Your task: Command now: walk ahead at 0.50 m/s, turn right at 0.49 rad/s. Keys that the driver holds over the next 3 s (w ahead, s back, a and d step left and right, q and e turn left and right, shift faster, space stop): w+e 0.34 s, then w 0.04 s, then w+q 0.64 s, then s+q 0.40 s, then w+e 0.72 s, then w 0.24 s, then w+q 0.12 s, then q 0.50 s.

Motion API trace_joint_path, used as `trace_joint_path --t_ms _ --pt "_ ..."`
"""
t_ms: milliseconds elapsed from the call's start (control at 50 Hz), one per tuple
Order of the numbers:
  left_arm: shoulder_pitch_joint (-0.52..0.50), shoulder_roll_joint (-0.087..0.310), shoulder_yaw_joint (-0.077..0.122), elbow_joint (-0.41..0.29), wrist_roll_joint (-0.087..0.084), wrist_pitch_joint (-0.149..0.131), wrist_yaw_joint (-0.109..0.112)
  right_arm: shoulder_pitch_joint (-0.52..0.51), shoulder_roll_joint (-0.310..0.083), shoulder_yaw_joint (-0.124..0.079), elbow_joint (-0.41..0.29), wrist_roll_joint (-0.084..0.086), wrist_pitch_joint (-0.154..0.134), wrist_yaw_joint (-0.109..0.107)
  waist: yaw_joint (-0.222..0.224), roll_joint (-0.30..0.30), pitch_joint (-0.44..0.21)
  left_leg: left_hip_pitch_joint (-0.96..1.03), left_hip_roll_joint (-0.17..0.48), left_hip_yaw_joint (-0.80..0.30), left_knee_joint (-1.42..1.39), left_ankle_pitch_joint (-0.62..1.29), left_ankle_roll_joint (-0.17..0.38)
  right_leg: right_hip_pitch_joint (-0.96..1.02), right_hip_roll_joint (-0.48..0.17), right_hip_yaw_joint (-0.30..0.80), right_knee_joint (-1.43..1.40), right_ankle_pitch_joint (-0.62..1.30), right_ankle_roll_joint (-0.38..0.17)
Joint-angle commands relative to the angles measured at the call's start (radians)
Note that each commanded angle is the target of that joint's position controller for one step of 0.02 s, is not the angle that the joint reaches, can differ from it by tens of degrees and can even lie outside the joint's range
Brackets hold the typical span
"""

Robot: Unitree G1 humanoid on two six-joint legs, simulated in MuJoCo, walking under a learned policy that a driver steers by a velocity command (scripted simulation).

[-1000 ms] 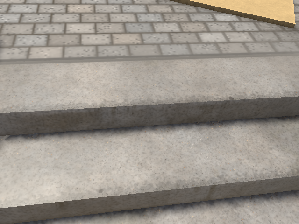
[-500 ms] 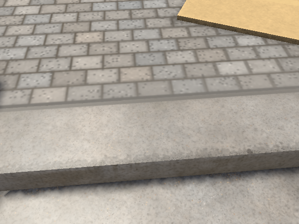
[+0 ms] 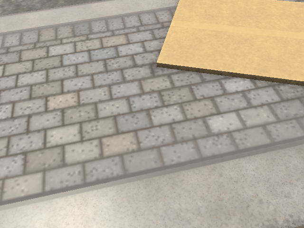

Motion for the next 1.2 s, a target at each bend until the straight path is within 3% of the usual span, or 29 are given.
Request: trace_joint_path --t_ms 20,60,100,180,200,240,300,340,380,420,440,460,480,500,520,540,560,580,620,680,760,900,1020,1060,1080,1100,1120,1160,1200 --pt "-0.167 0.008 0.013 -0.22 0.024 0.0 0.006 0.185 0.016 -0.029 0.109 -0.026 -0.025 -0.012 -0.032 -0.082 0.025 0.29 0.33 -0.693 -0.684 -0.169 0.11 -0.488 -0.058 0.021 0.487 0.048 -0.036" --pt "-0.154 -0.062 -0.014 -0.251 0.0 0.04 0.02 0.222 0.063 -0.019 0.183 -0.047 -0.069 -0.006 0.032 0.003 0.055 0.241 0.296 -0.508 -0.711 -0.008 0.054 -0.566 -0.043 0.059 0.613 -0.013 -0.062" --pt "-0.181 -0.092 -0.035 -0.285 -0.002 0.066 0.024 0.272 0.031 -0.028 0.238 -0.033 -0.101 0.016 0.066 0.037 0.081 0.273 0.276 -0.382 -0.757 0.056 0.005 -0.696 -0.053 0.086 0.622 -0.054 -0.071" --pt "-0.329 0.008 -0.017 -0.352 0.015 0.082 0.008 0.255 -0.059 -0.034 0.196 -0.025 -0.117 0.017 0.059 0.012 0.083 0.283 0.241 -0.154 -0.858 0.258 -0.018 -0.679 -0.044 0.027 0.364 0.07 -0.028" --pt "-0.359 -0.005 -0.014 -0.349 0.016 0.086 0.022 0.324 -0.089 -0.039 0.212 -0.03 -0.126 0.016 0.021 0.073 0.059 0.383 0.262 -0.156 -0.845 0.393 0.019 -0.757 -0.009 -0.036 0.536 0.026 -0.028" --pt "-0.4 0.017 -0.006 -0.369 0.022 0.086 0.039 0.406 -0.131 -0.05 0.218 -0.031 -0.134 0.016 0.005 0.039 0.057 0.565 0.272 -0.134 -0.854 0.459 0.013 -0.887 -0.03 -0.014 0.536 -0.078 -0.034" --pt "-0.593 -0.004 -0.015 -0.434 0.024 0.084 0.056 0.553 -0.135 -0.055 0.251 -0.053 -0.126 0.005 -0.068 0.053 0.094 0.857 0.312 -0.122 -0.87 0.503 0.005 -1.161 -0.049 -0.024 0.59 -0.293 -0.054" --pt "-0.752 -0.031 -0.043 -0.516 0.015 0.086 0.044 0.597 -0.107 -0.047 0.272 -0.04 -0.099 -0.006 -0.086 0.086 0.123 0.864 0.281 -0.072 -0.956 0.481 -0.019 -1.156 -0.078 -0.112 0.452 -0.379 -0.051" --pt "-0.745 -0.016 -0.059 -0.533 0.003 0.091 0.01 0.569 -0.104 -0.042 0.27 -0.023 -0.077 -0.024 -0.066 0.099 0.121 0.818 0.247 0.005 -1.056 0.54 0.02 -0.975 -0.115 -0.229 0.188 -0.398 -0.062" --pt "-0.62 -0.037 -0.062 -0.477 -0.031 0.098 -0.021 0.545 -0.117 -0.033 0.246 0.025 -0.065 -0.029 -0.038 0.043 0.025 0.599 0.252 0.033 -1.049 1.198 0.065 -0.323 -0.015 -0.388 -0.153 -0.27 -0.085" --pt "-0.443 -0.009 -0.039 -0.42 -0.032 0.101 -0.016 0.562 -0.218 -0.054 0.239 0.022 -0.073 -0.021 0.027 0.141 -0.072 0.648 0.299 0.012 -0.848 1.713 0.066 -0.148 0.061 -0.408 -0.139 -0.32 -0.097" --pt "-0.195 0.035 -0.014 -0.359 -0.033 0.097 -0.012 0.502 -0.32 -0.079 0.217 0.034 -0.089 -0.003 0.144 0.215 -0.202 0.691 0.31 -0.005 -0.599 1.867 0.042 0.048 0.084 -0.338 -0.272 -0.248 -0.128" --pt "-0.065 0.104 0.015 -0.329 -0.022 0.08 -0.004 0.461 -0.338 -0.094 0.184 0.058 -0.114 0.02 0.212 0.261 -0.303 0.518 0.243 -0.039 -0.301 1.641 -0.005 0.3 0.013 -0.111 -0.386 -0.228 -0.164" --pt "-0.037 0.263 0.063 -0.321 0.007 0.058 0.001 0.506 -0.223 -0.067 0.109 0.089 -0.117 0.054 0.183 -0.045 -0.448 0.183 0.037 -0.105 0.231 0.641 -0.087 0.553 -0.342 0.5 -0.647 -0.187 -0.279" --pt "-0.07 0.295 0.081 -0.325 0.012 0.071 0.009 0.411 -0.237 -0.092 0.086 0.061 -0.131 0.065 0.161 -0.049 -0.567 0.192 -0.068 -0.302 0.568 0.267 -0.089 0.483 -0.391 0.793 -0.908 -0.109 -0.233" --pt "-0.183 0.285 0.078 -0.309 0.023 0.057 0.0 0.369 -0.138 -0.086 0.032 0.063 -0.117 0.052 0.078 0.016 -0.458 0.094 -0.024 -0.361 0.7 0.3 -0.085 0.372 -0.414 0.686 -0.911 -0.149 -0.213" --pt "-0.21 0.221 0.061 -0.264 0.006 0.041 -0.002 0.331 -0.107 -0.078 0.018 0.042 -0.101 0.034 0.038 0.123 -0.308 0.065 0.031 -0.311 0.669 0.325 -0.074 0.233 -0.398 0.565 -0.879 -0.19 -0.173" --pt "-0.234 0.15 0.043 -0.221 0.008 0.023 -0.001 0.301 -0.079 -0.074 -0.009 0.009 -0.095 0.021 0.005 0.114 -0.166 0.023 0.052 -0.309 0.679 0.328 -0.053 0.09 -0.374 0.471 -0.867 -0.132 -0.157" --pt "-0.258 0.02 0.001 -0.161 0.025 -0.005 -0.001 0.3 -0.023 -0.055 -0.032 -0.01 -0.053 0.005 -0.078 0.05 -0.047 -0.012 0.07 -0.337 0.695 0.306 -0.011 -0.075 -0.332 0.284 -0.884 -0.107 -0.105" --pt "-0.215 0.068 0.009 -0.109 0.012 -0.038 0.0 0.312 -0.022 -0.042 -0.045 -0.007 -0.011 0.012 -0.122 0.019 0.02 -0.08 0.064 -0.372 0.495 0.299 -0.012 -0.09 -0.285 0.066 -1.013 -0.102 -0.042" --pt "-0.163 0.11 0.01 -0.093 -0.013 -0.074 0.005 0.18 -0.101 -0.067 -0.057 -0.016 0.01 0.035 -0.069 -0.033 0.037 -0.078 0.046 -0.26 0.149 0.504 -0.031 0.047 -0.202 -0.188 -1.117 0.266 0.032" --pt "-0.046 0.17 0.016 -0.096 -0.004 -0.064 0.045 -0.034 -0.084 -0.052 -0.093 -0.007 0.015 0.067 0.02 -0.089 0.051 0.03 0.04 -0.082 -0.355 0.497 -0.021 0.364 -0.243 -0.304 -1.161 0.478 0.039" --pt "-0.021 0.247 0.038 -0.098 -0.002 0.008 0.077 0.118 -0.155 -0.084 -0.061 -0.02 0.026 0.054 -0.055 -0.15 -0.012 0.227 -0.087 -0.019 -0.499 0.177 0.075 0.543 -0.324 -0.354 -0.789 1.042 0.032" --pt "-0.092 0.272 0.049 -0.134 -0.018 0.024 0.066 0.334 -0.193 -0.107 0.003 -0.042 -0.003 0.032 -0.173 -0.049 -0.085 0.536 -0.083 -0.123 -0.674 0.306 0.116 0.33 -0.285 -0.345 -0.361 0.767 0.054" --pt "-0.104 0.17 0.028 -0.195 -0.031 0.019 0.061 0.341 -0.296 -0.13 0.001 -0.048 -0.013 0.019 -0.121 0.12 -0.129 0.798 0.169 -0.445 -0.615 0.696 0.192 -0.038 -0.151 -0.323 -0.042 -0.025 0.101" --pt "-0.09 0.166 0.027 -0.254 -0.039 0.017 0.058 0.332 -0.359 -0.145 -0.026 -0.021 -0.009 0.019 -0.085 0.181 -0.221 0.928 0.35 -0.832 -0.665 1.19 0.374 -0.29 0.033 -0.164 0.216 -0.452 0.15" --pt "-0.139 0.17 0.023 -0.257 -0.026 0.013 0.054 0.315 -0.338 -0.143 -0.039 0.009 -0.006 0.015 -0.086 0.026 -0.199 0.867 0.339 -0.675 -0.679 1.297 0.356 -0.321 -0.057 -0.041 0.219 -0.347 0.149" --pt "-0.181 0.186 0.021 -0.259 -0.022 0.003 0.053 0.226 -0.25 -0.114 -0.053 0.014 0.001 0.008 -0.033 -0.04 -0.046 0.66 0.238 -0.507 -0.741 1.184 0.239 -0.3 -0.092 -0.04 0.093 -0.254 0.149" --pt "-0.166 0.196 0.026 -0.268 0.007 0.04 0.047 0.193 -0.228 -0.099 -0.068 0.023 -0.002 0.004 0.007 -0.02 -0.042 0.572 0.173 -0.431 -0.756 1.194 0.176 -0.246 -0.092 -0.029 -0.003 -0.237 0.163"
